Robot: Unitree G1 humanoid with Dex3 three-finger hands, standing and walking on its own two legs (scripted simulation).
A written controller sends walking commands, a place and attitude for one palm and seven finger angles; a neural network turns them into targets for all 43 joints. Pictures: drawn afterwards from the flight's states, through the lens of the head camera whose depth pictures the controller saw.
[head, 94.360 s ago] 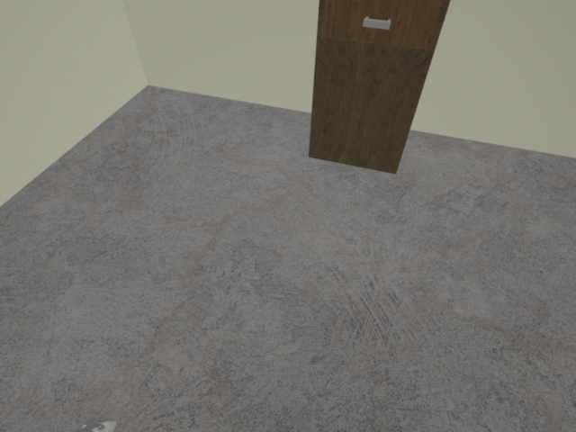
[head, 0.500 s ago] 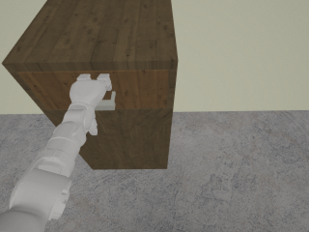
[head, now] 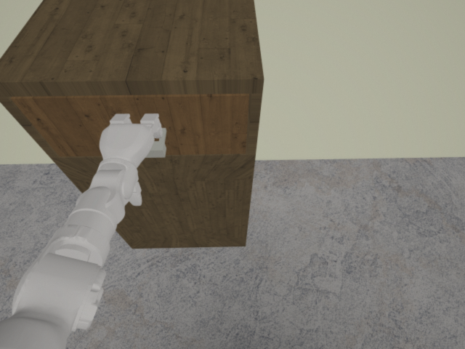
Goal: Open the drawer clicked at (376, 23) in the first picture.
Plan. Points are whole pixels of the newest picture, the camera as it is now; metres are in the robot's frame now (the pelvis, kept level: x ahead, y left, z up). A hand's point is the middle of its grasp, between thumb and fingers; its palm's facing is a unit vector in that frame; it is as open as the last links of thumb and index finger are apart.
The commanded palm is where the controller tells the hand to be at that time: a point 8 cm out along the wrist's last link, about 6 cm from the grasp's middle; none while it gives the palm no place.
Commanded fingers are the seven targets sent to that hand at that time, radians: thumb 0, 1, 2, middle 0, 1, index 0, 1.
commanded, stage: lower the fingers behind the handle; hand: left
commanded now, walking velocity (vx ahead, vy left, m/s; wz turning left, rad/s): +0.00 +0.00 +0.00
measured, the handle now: (140, 141) +0.52 +0.18 +0.01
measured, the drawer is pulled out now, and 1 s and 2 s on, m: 0.00 0.00 0.00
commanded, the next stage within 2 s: lift the fingers back up to retry in 0.88 s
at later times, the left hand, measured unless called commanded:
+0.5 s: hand (136, 162) +0.46 +0.18 +0.01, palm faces -0.02 -0.01 -1.00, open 13.8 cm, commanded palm +0.45 +0.18 +0.05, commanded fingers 0.00 -0.50 0.30 -0.30 -1.20 -0.30 -1.20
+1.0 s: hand (136, 162) +0.47 +0.18 +0.01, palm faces -0.03 -0.01 -1.00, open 13.8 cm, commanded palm +0.45 +0.18 +0.05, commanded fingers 0.00 -0.50 0.30 -0.30 -1.20 -0.30 -1.20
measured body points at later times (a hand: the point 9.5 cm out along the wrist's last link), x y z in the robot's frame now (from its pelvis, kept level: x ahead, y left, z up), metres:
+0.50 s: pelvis -0.01 +0.01 -0.01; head +0.08 +0.00 +0.43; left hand +0.46 +0.18 +0.07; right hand +0.01 -0.26 -0.15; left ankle -0.01 +0.11 -0.71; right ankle -0.02 -0.11 -0.71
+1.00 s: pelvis -0.03 +0.01 -0.02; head +0.07 +0.01 +0.42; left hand +0.46 +0.18 +0.06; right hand -0.01 -0.26 -0.15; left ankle -0.01 +0.11 -0.71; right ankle -0.02 -0.11 -0.71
